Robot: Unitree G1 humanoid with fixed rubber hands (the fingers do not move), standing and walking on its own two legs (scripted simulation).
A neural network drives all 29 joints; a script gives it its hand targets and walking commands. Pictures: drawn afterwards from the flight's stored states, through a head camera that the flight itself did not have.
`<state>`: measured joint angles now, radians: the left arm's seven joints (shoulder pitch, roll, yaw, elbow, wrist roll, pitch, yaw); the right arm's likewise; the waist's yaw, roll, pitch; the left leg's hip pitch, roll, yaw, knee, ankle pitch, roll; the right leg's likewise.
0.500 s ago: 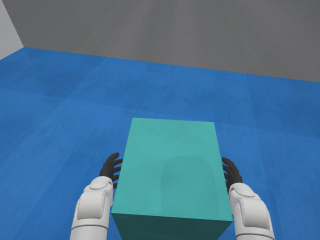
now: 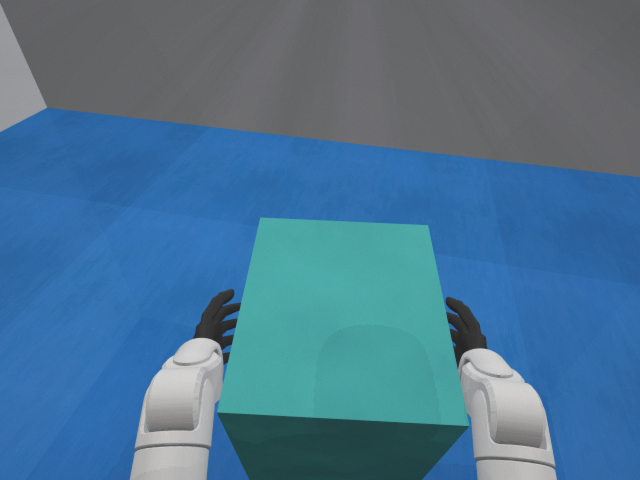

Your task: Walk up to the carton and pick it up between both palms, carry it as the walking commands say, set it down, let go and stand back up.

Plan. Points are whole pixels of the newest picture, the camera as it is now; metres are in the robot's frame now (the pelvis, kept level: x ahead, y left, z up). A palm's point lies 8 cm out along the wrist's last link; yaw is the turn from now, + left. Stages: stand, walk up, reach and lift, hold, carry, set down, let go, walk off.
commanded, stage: carry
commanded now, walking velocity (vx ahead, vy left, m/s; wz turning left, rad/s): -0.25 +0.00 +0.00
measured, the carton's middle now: (336, 362) +0.31 +0.00 +0.00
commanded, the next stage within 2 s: none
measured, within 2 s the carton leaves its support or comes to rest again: neither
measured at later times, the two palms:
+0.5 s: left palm out of the picture +0.12 +0.17 +0.08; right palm out of the picture +0.14 -0.14 +0.09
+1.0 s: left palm out of the picture -0.02 +0.13 +0.10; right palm out of the picture -0.02 -0.18 +0.09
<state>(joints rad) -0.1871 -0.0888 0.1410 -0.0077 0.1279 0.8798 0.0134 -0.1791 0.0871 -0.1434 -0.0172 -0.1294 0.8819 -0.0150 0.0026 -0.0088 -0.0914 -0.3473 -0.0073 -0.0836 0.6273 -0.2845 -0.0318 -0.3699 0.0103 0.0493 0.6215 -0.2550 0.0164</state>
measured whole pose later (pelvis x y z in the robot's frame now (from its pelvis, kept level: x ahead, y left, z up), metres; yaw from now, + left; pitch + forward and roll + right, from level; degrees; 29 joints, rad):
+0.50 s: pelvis -0.12 -0.01 +0.01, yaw +2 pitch +3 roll -2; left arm -0.11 -0.13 0.15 -0.34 0.07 1.22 0.09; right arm -0.11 0.13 -0.12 -0.32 -0.09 1.20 -0.07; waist 0.02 -0.01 -0.10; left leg -0.45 0.05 0.05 0.53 -0.14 0.03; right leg -0.57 0.01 -0.04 1.11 -0.44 0.05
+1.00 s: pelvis -0.28 -0.02 +0.01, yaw +1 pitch +5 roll +3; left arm -0.13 -0.13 0.14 -0.34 0.08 1.18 0.07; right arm -0.14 0.13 -0.15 -0.35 -0.08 1.19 -0.08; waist -0.03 -0.04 -0.12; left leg -0.34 -0.03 0.08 0.69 -0.44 -0.02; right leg -0.47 -0.08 -0.06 0.48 -0.10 -0.03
